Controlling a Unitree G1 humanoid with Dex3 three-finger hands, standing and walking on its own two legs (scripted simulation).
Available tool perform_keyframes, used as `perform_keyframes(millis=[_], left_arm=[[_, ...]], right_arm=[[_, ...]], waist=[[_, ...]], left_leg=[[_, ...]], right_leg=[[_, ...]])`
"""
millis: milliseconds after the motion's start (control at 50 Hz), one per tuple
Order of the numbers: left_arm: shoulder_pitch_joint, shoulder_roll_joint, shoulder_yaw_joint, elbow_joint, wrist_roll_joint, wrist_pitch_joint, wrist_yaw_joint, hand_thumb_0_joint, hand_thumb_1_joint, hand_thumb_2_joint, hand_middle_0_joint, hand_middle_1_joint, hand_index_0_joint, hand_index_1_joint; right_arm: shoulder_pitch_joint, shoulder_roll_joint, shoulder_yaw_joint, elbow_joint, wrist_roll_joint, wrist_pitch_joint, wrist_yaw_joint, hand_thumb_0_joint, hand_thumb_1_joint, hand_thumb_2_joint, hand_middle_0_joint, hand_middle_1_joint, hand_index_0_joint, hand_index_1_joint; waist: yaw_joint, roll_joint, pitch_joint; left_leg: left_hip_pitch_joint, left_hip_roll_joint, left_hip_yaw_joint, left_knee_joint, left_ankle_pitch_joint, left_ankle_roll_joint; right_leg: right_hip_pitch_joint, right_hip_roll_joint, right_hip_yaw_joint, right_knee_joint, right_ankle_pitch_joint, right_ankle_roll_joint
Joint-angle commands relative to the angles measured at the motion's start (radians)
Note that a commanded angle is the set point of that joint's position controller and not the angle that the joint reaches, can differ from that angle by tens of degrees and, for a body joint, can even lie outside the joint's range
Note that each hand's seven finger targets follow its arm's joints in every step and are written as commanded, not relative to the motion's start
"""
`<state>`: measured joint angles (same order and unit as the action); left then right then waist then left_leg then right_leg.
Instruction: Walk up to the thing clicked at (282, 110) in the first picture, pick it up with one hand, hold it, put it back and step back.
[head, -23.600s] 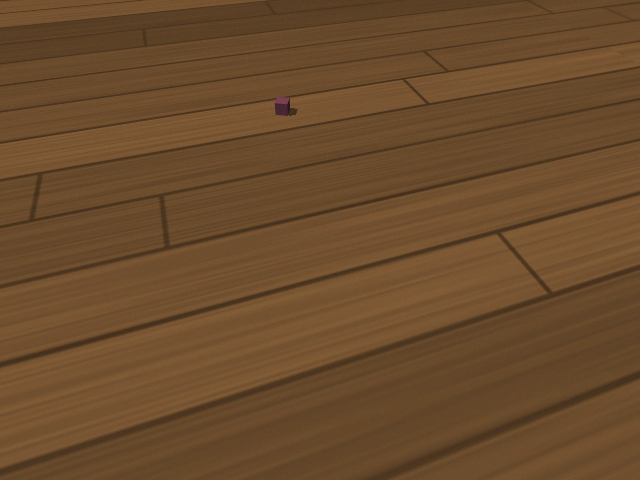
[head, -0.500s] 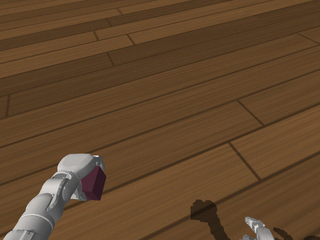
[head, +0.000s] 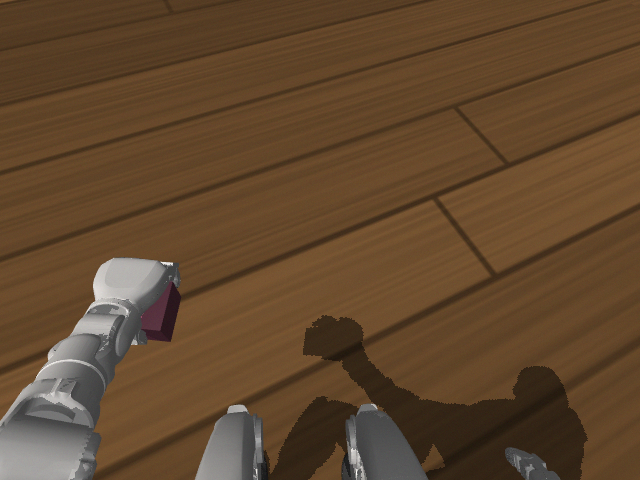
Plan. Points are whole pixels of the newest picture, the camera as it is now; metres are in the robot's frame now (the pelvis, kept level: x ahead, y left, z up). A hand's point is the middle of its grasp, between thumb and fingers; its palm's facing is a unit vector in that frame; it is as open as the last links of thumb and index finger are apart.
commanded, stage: crouch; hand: left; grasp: from above
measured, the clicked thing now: (146, 309) +0.38 +0.24 -0.13
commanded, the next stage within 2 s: lower in 1.40 s
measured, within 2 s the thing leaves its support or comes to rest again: neither
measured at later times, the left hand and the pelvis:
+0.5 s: hand (171, 331) +0.41 +0.26 -0.32, palm faces -0.45 +0.05 -0.89, open 10.2 cm; pelvis -0.03 +0.01 -0.18, yaw -3 degrees
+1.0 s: hand (180, 334) +0.43 +0.26 -0.42, palm faces -0.46 +0.04 -0.89, open 10.2 cm; pelvis -0.03 +0.00 -0.26, yaw -6 degrees
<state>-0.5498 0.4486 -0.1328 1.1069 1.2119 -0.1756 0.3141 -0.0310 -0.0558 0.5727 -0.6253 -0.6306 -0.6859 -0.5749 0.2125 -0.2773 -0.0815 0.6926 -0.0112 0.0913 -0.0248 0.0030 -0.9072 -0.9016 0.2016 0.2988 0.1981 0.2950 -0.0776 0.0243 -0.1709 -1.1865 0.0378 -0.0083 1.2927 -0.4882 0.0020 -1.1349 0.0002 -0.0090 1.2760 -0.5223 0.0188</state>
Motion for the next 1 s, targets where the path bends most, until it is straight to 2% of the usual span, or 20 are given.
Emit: perform_keyframes(millis=[0, 60, 180, 220, 260, 300, 340, 360, 420, 460, 480, 520, 560, 600, 620, 800, 860, 880, 960, 980], left_arm=[[-0.39, 0.238, 0.093, -0.143, -0.009, 0.018, 0.066, 0.0, 0.488, 0.762, -0.893, -0.65, -0.906, -0.638], [-0.442, 0.276, 0.113, -0.122, -0.005, 0.028, 0.063, 0.0, 0.496, 0.787, -0.9, -0.656, -0.911, -0.646], [-0.461, 0.32, 0.144, -0.052, -0.002, 0.024, 0.036, 0.0, 0.471, 0.793, -0.861, -0.698, -0.882, -0.678], [-0.474, 0.308, 0.139, -0.025, -0.007, 0.01, 0.023, 0.0, 0.511, 0.792, -0.89, -0.695, -0.912, -0.674], [-0.53, 0.355, 0.162, -0.058, 0.003, -0.01, 0.021, 0.0, 0.497, 0.788, -0.881, -0.682, -0.902, -0.661], [-0.516, 0.349, 0.167, -0.023, 0.006, -0.02, 0.028, 0.0, 0.51, 0.799, -0.862, -0.724, -0.893, -0.693], [-0.545, 0.359, 0.172, -0.035, 0.013, -0.035, 0.033, 0.0, 0.533, 0.795, -0.889, -0.719, -0.919, -0.689], [-0.553, 0.387, 0.189, -0.051, 0.023, -0.042, 0.041, 0.0, 0.516, 0.795, -0.882, -0.699, -0.908, -0.673], [-0.538, 0.379, 0.189, -0.038, 0.03, -0.051, 0.056, 0.0, 0.52, 0.802, -0.891, -0.699, -0.915, -0.676], [-0.605, 0.415, 0.205, -0.108, 0.034, -0.062, 0.065, 0.0, 0.515, 0.814, -0.901, -0.692, -0.919, -0.674], [-0.543, 0.428, 0.217, -0.037, 0.042, -0.056, 0.068, 0.0, 0.512, 0.792, -0.899, -0.692, -0.921, -0.67], [-0.581, 0.425, 0.217, -0.075, 0.044, -0.061, 0.071, 0.0, 0.513, 0.82, -0.896, -0.701, -0.916, -0.681], [-0.568, 0.427, 0.216, -0.05, 0.048, -0.063, 0.069, 0.0, 0.513, 0.825, -0.898, -0.713, -0.918, -0.693], [-0.577, 0.436, 0.218, -0.057, 0.048, -0.068, 0.063, 0.0, 0.517, 0.795, -0.899, -0.711, -0.923, -0.688], [-0.56, 0.431, 0.225, -0.051, 0.047, -0.07, 0.063, 0.0, 0.528, 0.81, -0.91, -0.709, -0.931, -0.688], [-0.597, 0.482, 0.24, 0.018, 0.057, -0.088, 0.071, 0.0, 0.553, 0.847, -0.938, -0.72, -0.953, -0.705], [-0.616, 0.509, 0.244, 0.024, 0.062, -0.095, 0.075, 0.0, 0.553, 0.813, -0.933, -0.713, -0.953, -0.693], [-0.611, 0.515, 0.259, 0.037, 0.064, -0.096, 0.076, 0.0, 0.551, 0.835, -0.934, -0.715, -0.949, -0.7], [-0.651, 0.521, 0.245, 0.048, 0.068, -0.102, 0.07, 0.0, 0.554, 0.837, -0.933, -0.722, -0.949, -0.706], [-0.621, 0.513, 0.247, 0.094, 0.069, -0.1, 0.069, 0.0, 0.577, 0.813, -0.936, -0.731, -0.96, -0.707]], right_arm=[[0.086, -0.152, -0.056, -0.069, -0.014, -0.051, -0.009, 0.0, -0.905, -0.9, 0.199, 0.299, 0.199, 0.299], [0.089, -0.158, -0.058, -0.059, -0.022, -0.065, -0.014, 0.0, -0.904, -0.899, 0.199, 0.299, 0.199, 0.299], [0.105, -0.159, -0.05, -0.046, -0.031, -0.09, -0.005, 0.0, -0.905, -0.9, 0.199, 0.299, 0.2, 0.299], [0.112, -0.158, -0.046, -0.038, -0.035, -0.099, 0.003, 0.0, -0.904, -0.899, 0.199, 0.299, 0.2, 0.299], [0.119, -0.162, -0.044, -0.034, -0.037, -0.107, 0.008, 0.0, -0.902, -0.898, 0.199, 0.299, 0.2, 0.299], [0.115, -0.17, -0.038, -0.03, -0.042, -0.115, 0.018, 0.0, -0.899, -0.897, 0.199, 0.299, 0.2, 0.299], [0.121, -0.176, -0.037, -0.02, -0.049, -0.123, 0.029, 0.0, -0.902, -0.899, 0.199, 0.299, 0.2, 0.299], [0.125, -0.179, -0.035, -0.014, -0.051, -0.124, 0.032, 0.0, -0.901, -0.899, 0.199, 0.299, 0.2, 0.299], [0.133, -0.177, -0.03, 0.003, -0.061, -0.13, 0.048, 0.0, -0.905, -0.9, 0.199, 0.299, 0.2, 0.299], [0.136, -0.174, -0.03, 0.009, -0.066, -0.132, 0.055, 0.0, -0.909, -0.902, 0.199, 0.299, 0.2, 0.299], [0.142, -0.177, -0.026, 0.016, -0.07, -0.132, 0.06, 0.0, -0.914, -0.904, 0.199, 0.299, 0.2, 0.299], [0.147, -0.178, -0.03, 0.019, -0.077, -0.134, 0.07, 0.0, -0.913, -0.903, 0.199, 0.299, 0.2, 0.299], [0.146, -0.178, -0.028, 0.026, -0.081, -0.131, 0.078, 0.0, -0.916, -0.904, 0.199, 0.299, 0.2, 0.299], [0.145, -0.177, -0.029, 0.025, -0.085, -0.129, 0.087, 0.0, -0.919, -0.906, 0.199, 0.299, 0.2, 0.299], [0.154, -0.178, -0.033, 0.022, -0.089, -0.129, 0.093, 0.0, -0.92, -0.906, 0.199, 0.299, 0.2, 0.299], [0.125, -0.18, -0.019, 0.022, -0.098, -0.12, 0.111, 0.0, -0.92, -0.906, 0.199, 0.299, 0.2, 0.299], [0.115, -0.175, -0.012, 0.028, -0.101, -0.12, 0.115, 0.0, -0.921, -0.906, 0.199, 0.3, 0.2, 0.3], [0.122, -0.183, -0.011, 0.029, -0.104, -0.12, 0.116, 0.0, -0.921, -0.906, 0.199, 0.3, 0.2, 0.3], [0.116, -0.192, -0.012, 0.027, -0.104, -0.118, 0.119, 0.0, -0.919, -0.906, 0.199, 0.3, 0.199, 0.299], [0.119, -0.192, -0.007, 0.027, -0.107, -0.119, 0.122, 0.0, -0.92, -0.906, 0.199, 0.3, 0.199, 0.3]], waist=[[-0.014, 0.074, -0.504], [-0.03, 0.092, -0.504], [-0.04, 0.071, -0.536], [-0.062, 0.065, -0.514], [-0.067, 0.096, -0.558], [-0.067, 0.112, -0.559], [-0.075, 0.15, -0.59], [-0.065, 0.177, -0.613], [-0.068, 0.181, -0.635], [-0.07, 0.224, -0.7], [-0.064, 0.211, -0.669], [-0.077, 0.214, -0.709], [-0.078, 0.226, -0.669], [-0.07, 0.238, -0.692], [-0.079, 0.223, -0.708], [-0.086, 0.189, -0.628], [-0.068, 0.209, -0.633], [-0.077, 0.204, -0.632], [-0.084, 0.226, -0.638], [-0.086, 0.225, -0.599]], left_leg=[[0.191, -0.041, -0.008, 0.006, 0.132, 0.019], [0.105, -0.034, -0.031, 0.045, 0.027, 0.01], [-0.06, -0.036, -0.047, 0.172, -0.069, 0.014], [-0.136, -0.038, -0.056, 0.219, -0.104, 0.017], [-0.159, -0.039, -0.066, 0.259, -0.121, 0.016], [-0.172, -0.037, -0.088, 0.281, -0.133, 0.009], [-0.166, -0.032, -0.099, 0.317, -0.119, 0.007], [-0.165, -0.032, -0.104, 0.327, -0.108, 0.002], [-0.183, -0.03, -0.097, 0.387, -0.059, 0.004], [-0.183, -0.032, -0.075, 0.437, -0.006, 0.008], [-0.194, -0.031, -0.074, 0.46, 0.027, 0.01], [-0.202, -0.029, -0.07, 0.5, 0.065, 0.011], [-0.232, -0.027, -0.067, 0.524, 0.077, 0.012], [-0.215, -0.023, -0.065, 0.554, 0.115, 0.013], [-0.215, -0.022, -0.058, 0.579, 0.136, 0.017], [-0.397, -0.019, -0.04, 0.67, 0.038, 0.03], [-0.422, -0.02, -0.031, 0.692, 0.039, 0.03], [-0.424, -0.019, -0.039, 0.697, 0.037, 0.027], [-0.426, -0.015, -0.053, 0.713, 0.02, 0.023], [-0.434, -0.015, -0.059, 0.71, 0.006, 0.02]], right_leg=[[-0.034, 0.036, -0.021, -0.027, 0.148, -0.056], [-0.14, 0.035, -0.029, 0.045, 0.057, -0.061], [-0.293, 0.038, -0.041, 0.171, -0.032, -0.065], [-0.354, 0.035, -0.046, 0.212, -0.057, -0.064], [-0.398, 0.034, -0.05, 0.255, -0.072, -0.065], [-0.469, 0.03, -0.063, 0.307, -0.082, -0.066], [-0.531, 0.029, -0.07, 0.349, -0.073, -0.067], [-0.548, 0.028, -0.074, 0.373, -0.066, -0.068], [-0.588, 0.03, -0.08, 0.416, -0.039, -0.067], [-0.589, 0.033, -0.077, 0.438, 0.003, -0.065], [-0.598, 0.031, -0.076, 0.452, 0.022, -0.062], [-0.602, 0.032, -0.083, 0.482, 0.056, -0.06], [-0.624, 0.035, -0.087, 0.503, 0.06, -0.06], [-0.636, 0.039, -0.09, 0.528, 0.083, -0.06], [-0.615, 0.039, -0.089, 0.528, 0.106, -0.055], [-0.659, 0.056, -0.095, 0.596, 0.062, -0.053], [-0.657, 0.064, -0.091, 0.618, 0.066, -0.055], [-0.671, 0.059, -0.098, 0.635, 0.059, -0.054], [-0.721, 0.061, -0.111, 0.675, 0.047, -0.059], [-0.739, 0.056, -0.114, 0.686, 0.033, -0.06]])
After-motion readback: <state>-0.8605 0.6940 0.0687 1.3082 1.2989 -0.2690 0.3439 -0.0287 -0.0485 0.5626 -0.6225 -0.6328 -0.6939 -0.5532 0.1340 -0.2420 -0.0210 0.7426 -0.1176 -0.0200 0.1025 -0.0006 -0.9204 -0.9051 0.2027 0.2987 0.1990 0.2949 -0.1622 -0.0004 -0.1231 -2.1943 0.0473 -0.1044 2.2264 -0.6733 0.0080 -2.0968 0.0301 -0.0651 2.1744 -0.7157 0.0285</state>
